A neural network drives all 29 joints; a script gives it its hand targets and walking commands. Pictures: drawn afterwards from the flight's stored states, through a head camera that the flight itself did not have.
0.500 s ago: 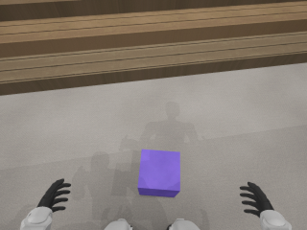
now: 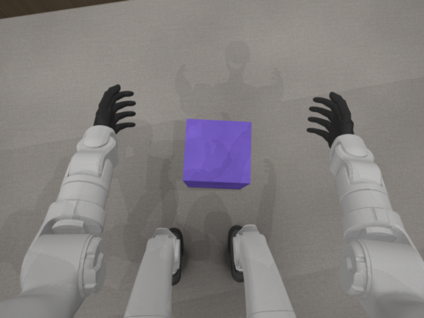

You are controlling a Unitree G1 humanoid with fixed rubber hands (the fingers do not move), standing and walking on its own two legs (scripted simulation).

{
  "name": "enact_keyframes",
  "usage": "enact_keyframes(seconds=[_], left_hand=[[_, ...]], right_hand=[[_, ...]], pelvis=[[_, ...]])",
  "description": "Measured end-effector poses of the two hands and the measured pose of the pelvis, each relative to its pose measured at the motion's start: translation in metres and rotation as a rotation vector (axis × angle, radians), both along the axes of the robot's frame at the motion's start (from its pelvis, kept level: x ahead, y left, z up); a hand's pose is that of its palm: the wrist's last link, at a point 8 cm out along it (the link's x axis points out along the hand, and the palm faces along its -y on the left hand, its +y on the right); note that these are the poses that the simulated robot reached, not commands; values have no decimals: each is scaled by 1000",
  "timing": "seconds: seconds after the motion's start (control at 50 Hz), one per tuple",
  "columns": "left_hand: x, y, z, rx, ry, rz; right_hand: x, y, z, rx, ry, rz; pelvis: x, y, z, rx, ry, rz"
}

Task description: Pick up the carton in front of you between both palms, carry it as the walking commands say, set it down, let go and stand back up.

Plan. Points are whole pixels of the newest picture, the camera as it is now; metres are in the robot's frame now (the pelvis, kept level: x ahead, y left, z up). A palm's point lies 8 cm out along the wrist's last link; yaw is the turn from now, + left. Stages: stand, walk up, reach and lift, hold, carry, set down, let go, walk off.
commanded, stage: reach and lift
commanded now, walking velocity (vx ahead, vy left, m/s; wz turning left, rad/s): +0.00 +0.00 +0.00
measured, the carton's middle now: (216, 158) +0.48 -0.04 -0.54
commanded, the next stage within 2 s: none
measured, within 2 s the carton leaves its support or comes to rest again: leaves its support in 1.84 s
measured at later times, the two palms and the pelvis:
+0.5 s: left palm (142, 129) +0.50 +0.16 -0.25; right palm (296, 137) +0.47 -0.23 -0.25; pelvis +0.01 +0.00 -0.10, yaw +0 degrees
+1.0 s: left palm (159, 149) +0.49 +0.15 -0.45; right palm (272, 154) +0.47 -0.22 -0.45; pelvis -0.04 +0.01 -0.27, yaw +0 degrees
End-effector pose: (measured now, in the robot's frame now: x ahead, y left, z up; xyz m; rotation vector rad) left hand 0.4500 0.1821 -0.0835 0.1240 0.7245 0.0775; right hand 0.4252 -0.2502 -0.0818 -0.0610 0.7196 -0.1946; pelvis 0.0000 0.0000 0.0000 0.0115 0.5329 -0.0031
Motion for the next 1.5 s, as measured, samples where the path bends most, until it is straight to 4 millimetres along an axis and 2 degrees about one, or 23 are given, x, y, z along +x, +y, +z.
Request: enact_keyframes(seconds=[0.16,0.3,0.38,0.48,0.58,0.64,0.8,0.92,1.04,1.14,1.28,1.5], left_hand=[[50,-26,-19,-40,-68,-5],[60,-31,-58,-41,-64,-6],[58,-29,-96,-38,-44,1],[50,-24,-157,-37,-20,9],[42,-22,-219,-39,-18,3],[40,-22,-248,-41,-29,-1],[42,-26,-300,-42,-37,0],[43,-29,-337,-41,-3,2],[43,-31,-377,-44,21,4],[45,-29,-393,-42,12,6],[53,-31,-388,-50,-11,-3],[48,-41,-385,-58,-1,-17]], right_hand=[[48,16,-21,30,-75,-4],[58,22,-58,32,-71,-13],[54,21,-95,29,-48,-23],[46,19,-154,24,-17,-33],[39,17,-214,16,-13,-34],[37,17,-243,17,-22,-34],[38,18,-297,25,-28,-35],[40,24,-338,33,7,-33],[42,29,-379,32,29,-26],[45,32,-395,24,29,-19],[56,39,-389,30,3,-11],[48,46,-387,36,12,-6]], pelvis=[[-11,-1,-21,2,128,-2],[1,-1,-33,3,241,0],[10,0,-53,2,306,0],[15,2,-92,2,369,2],[9,5,-138,-2,385,4],[2,6,-166,-5,368,3],[-21,9,-225,-6,281,3],[-34,8,-255,-3,219,4],[-39,6,-279,1,171,5],[-36,3,-289,0,130,4],[-29,4,-293,-3,139,1],[-31,8,-288,-6,160,0]])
